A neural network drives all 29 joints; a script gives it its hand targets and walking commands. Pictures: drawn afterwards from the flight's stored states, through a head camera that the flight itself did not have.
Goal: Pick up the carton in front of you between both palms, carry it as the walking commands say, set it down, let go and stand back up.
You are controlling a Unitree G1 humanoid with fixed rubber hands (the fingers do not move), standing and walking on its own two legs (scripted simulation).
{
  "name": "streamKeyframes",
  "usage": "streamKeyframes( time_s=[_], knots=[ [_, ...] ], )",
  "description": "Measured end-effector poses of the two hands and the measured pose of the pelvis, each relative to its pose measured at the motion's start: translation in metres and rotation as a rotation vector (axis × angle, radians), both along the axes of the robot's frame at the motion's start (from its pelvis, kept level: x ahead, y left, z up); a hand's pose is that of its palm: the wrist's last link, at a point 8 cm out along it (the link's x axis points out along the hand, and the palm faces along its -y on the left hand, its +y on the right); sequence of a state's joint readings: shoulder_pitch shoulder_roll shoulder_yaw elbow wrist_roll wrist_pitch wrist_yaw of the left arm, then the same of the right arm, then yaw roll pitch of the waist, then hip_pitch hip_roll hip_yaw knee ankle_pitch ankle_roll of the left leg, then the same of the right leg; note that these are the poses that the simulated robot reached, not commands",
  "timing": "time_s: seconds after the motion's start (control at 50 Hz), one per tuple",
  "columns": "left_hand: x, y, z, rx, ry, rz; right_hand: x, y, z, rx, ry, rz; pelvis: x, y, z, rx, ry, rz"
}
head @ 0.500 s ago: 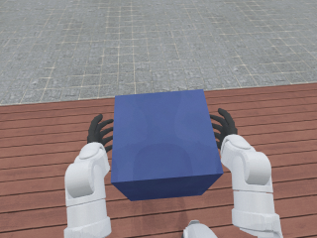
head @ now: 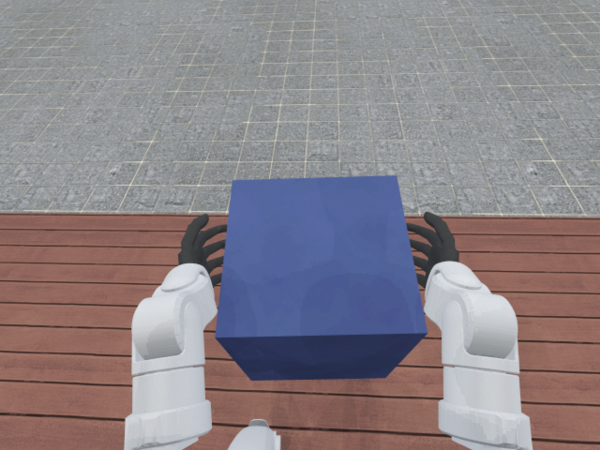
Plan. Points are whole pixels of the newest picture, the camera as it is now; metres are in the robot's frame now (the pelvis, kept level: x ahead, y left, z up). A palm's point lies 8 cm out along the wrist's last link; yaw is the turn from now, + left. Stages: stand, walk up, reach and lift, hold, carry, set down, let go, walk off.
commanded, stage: carry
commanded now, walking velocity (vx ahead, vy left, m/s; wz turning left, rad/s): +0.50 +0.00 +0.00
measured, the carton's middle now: (316, 288) +0.34 +0.02 +0.01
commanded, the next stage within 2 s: none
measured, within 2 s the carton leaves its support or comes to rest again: neither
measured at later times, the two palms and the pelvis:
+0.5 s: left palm (242, 146) +0.64 +0.16 +0.03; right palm (404, 150) +0.61 -0.14 +0.04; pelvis +0.30 +0.04 -0.04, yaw -2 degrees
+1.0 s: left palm (265, 90) +0.91 +0.15 -0.01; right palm (387, 86) +0.93 -0.15 -0.02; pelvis +0.60 -0.02 -0.09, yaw +0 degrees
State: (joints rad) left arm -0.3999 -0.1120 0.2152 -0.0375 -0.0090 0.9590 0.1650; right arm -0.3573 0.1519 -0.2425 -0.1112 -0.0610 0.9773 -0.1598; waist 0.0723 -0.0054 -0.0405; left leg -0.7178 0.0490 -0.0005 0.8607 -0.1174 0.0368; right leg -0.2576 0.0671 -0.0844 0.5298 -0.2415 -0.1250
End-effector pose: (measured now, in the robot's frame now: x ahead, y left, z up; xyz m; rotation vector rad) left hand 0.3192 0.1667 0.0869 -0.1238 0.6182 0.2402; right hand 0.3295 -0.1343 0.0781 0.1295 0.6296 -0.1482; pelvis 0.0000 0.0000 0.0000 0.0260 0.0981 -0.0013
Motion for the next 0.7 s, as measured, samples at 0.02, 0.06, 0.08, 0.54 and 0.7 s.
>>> streamKeyframes(
  time_s=[0.02, 0.06, 0.08, 0.54, 0.7],
  knots=[
    [0.014, 0.0, 0.002, 0.002, -0.012, -0.007, 0.012, 0.0, 0.002, -0.002, -0.012, -0.005, 0.013, 0.002, -0.001, -0.002, 0.0, -0.003],
    [0.043, 0.001, 0.006, 0.005, -0.037, -0.019, 0.038, 0.001, 0.005, -0.008, -0.038, -0.013, 0.04, 0.006, -0.005, -0.01, -0.001, -0.007],
    [0.058, 0.002, 0.007, 0.007, -0.049, -0.023, 0.052, 0.002, 0.006, -0.012, -0.05, -0.015, 0.055, 0.009, -0.008, -0.015, -0.002, -0.009],
    [0.342, -0.005, -0.048, -0.029, -0.015, -0.113, 0.31, -0.004, -0.034, -0.027, -0.011, -0.108, 0.326, 0.034, -0.043, -0.046, -0.003, -0.021],
    [0.453, -0.021, -0.048, 0.02, -0.093, -0.092, 0.429, -0.022, -0.037, -0.041, -0.09, -0.068, 0.444, 0.008, -0.077, -0.008, -0.021, -0.001]
  ],
)
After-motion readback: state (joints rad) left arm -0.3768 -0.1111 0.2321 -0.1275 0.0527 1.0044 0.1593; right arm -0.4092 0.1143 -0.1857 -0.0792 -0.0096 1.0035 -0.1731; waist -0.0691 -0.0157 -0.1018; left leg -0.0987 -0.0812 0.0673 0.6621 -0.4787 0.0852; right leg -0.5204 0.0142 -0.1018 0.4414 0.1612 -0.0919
